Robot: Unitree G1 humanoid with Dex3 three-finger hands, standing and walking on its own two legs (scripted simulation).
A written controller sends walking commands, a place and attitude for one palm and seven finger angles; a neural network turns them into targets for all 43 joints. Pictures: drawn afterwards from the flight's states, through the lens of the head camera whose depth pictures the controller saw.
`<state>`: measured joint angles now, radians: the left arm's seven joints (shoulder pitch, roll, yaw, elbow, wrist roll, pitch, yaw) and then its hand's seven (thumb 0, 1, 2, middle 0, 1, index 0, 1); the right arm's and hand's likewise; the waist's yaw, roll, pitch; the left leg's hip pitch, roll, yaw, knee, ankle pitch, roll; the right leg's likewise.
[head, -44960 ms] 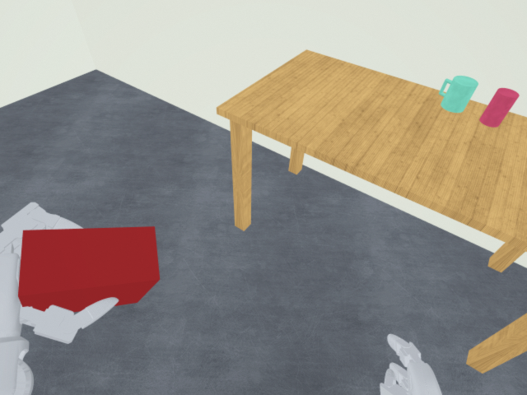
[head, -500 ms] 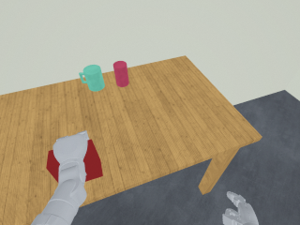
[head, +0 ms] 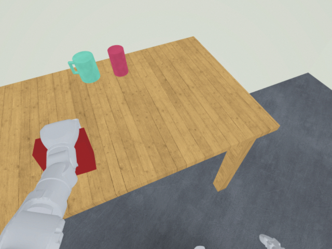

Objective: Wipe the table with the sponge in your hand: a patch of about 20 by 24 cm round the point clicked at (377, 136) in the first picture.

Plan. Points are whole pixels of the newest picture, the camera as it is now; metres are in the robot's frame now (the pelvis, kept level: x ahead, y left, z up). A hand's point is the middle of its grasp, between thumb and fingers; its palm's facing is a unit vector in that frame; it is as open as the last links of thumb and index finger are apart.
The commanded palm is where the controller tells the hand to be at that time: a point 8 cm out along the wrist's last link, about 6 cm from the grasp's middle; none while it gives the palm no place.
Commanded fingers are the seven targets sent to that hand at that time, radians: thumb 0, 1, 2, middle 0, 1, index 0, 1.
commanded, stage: wipe forward along the middle lane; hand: left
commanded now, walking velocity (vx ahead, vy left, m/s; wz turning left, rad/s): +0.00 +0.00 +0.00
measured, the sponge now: (70, 159) +0.36 +0.30 -0.05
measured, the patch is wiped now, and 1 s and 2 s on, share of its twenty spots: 1.00 1.00 1.00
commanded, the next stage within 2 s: slide back across to the first lane in 1.04 s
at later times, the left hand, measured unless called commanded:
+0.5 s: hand (63, 132) +0.42 +0.32 +0.00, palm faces -0.15 +0.02 -0.99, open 10.2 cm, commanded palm +0.41 +0.32 +0.02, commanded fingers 0.00 0.10 1.30 -1.20 -1.60 -1.20 -1.60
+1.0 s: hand (58, 117) +0.47 +0.36 +0.00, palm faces -0.18 +0.02 -0.98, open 10.2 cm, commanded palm +0.47 +0.34 +0.02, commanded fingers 0.00 0.10 1.30 -1.20 -1.60 -1.20 -1.60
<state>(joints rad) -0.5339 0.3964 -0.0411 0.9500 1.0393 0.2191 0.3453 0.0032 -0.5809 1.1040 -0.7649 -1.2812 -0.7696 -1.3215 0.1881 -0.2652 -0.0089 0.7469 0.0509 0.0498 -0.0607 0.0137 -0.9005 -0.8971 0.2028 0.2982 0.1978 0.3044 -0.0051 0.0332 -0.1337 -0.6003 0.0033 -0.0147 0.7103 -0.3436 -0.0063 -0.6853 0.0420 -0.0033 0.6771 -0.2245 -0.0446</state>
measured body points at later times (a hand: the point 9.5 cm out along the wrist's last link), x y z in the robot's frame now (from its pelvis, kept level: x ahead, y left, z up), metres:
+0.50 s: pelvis -0.01 +0.00 -0.02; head +0.08 -0.01 +0.42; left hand +0.42 +0.32 +0.05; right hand +0.04 -0.28 -0.15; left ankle +0.00 +0.13 -0.71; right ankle +0.06 -0.09 -0.71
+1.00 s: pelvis +0.01 +0.03 -0.02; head +0.13 +0.03 +0.41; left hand +0.48 +0.35 +0.05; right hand +0.04 -0.25 -0.15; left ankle +0.00 +0.13 -0.71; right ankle +0.06 -0.09 -0.71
